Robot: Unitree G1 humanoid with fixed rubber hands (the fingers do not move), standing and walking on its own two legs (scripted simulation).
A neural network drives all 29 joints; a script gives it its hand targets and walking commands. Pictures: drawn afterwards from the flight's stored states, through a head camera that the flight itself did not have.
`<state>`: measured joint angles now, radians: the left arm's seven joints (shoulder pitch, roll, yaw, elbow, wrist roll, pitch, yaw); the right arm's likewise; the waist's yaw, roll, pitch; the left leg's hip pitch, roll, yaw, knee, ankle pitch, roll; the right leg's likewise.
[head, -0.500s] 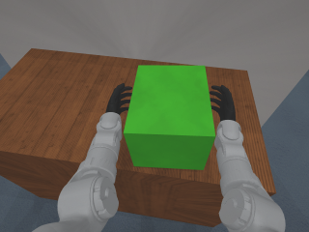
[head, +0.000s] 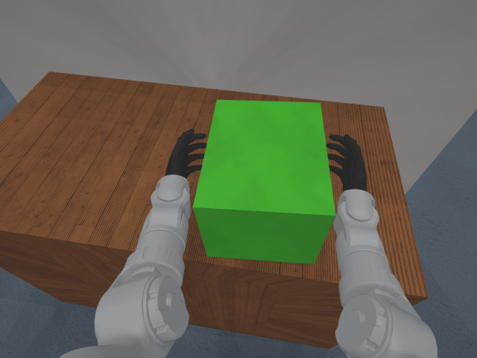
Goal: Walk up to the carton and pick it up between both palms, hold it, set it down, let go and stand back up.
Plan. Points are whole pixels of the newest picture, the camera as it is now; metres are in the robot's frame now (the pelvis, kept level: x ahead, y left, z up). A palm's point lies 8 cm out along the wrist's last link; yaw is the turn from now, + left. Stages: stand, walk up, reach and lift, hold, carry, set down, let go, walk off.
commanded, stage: set down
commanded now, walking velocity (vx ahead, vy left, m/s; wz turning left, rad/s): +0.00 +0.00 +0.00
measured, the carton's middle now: (263, 179) +0.45 -0.05 +0.01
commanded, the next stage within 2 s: none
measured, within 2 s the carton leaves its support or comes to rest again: rests again in 0.70 s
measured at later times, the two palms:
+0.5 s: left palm (180, 175) +0.43 +0.11 +0.06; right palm (353, 188) +0.39 -0.19 +0.06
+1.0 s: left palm (180, 161) +0.47 +0.11 +0.05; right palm (344, 184) +0.41 -0.19 +0.04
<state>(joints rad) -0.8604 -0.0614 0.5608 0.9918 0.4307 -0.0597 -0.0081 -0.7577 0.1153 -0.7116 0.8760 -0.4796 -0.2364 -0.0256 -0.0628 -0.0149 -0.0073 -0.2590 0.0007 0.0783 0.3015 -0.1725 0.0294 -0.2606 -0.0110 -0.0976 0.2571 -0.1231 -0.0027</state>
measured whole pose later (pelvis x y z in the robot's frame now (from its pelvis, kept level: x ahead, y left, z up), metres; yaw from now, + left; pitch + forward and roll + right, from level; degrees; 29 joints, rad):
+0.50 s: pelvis +0.00 +0.00 +0.00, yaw +0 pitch +7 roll +0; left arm -0.86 -0.08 0.60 0.96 0.47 -0.09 -0.03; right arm -0.74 0.13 -0.71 0.84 -0.49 -0.24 -0.02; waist -0.06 -0.02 0.02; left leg -0.26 0.00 0.08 0.30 -0.17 0.03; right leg -0.27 -0.01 -0.09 0.27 -0.12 0.00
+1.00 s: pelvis -0.01 +0.00 -0.02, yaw -2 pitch +20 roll -1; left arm -1.07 0.17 0.20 1.41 0.07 -0.23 0.11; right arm -0.91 -0.05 -0.28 1.21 -0.04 -0.21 -0.13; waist -0.08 0.01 -0.18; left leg -0.61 0.04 0.10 0.49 -0.23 0.02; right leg -0.60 0.01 -0.08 0.40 -0.15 -0.02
